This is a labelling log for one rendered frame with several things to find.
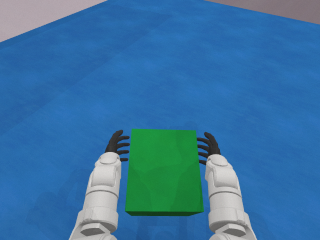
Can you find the left robot forearm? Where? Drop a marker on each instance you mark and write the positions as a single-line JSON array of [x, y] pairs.
[[99, 214]]

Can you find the left robot hand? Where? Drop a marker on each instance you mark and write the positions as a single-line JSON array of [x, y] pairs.
[[113, 146]]

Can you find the right robot hand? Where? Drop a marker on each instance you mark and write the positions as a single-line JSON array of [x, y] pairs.
[[212, 147]]

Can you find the right robot forearm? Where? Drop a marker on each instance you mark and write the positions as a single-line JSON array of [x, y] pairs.
[[227, 213]]

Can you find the carton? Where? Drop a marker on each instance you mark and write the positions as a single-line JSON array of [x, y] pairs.
[[163, 173]]

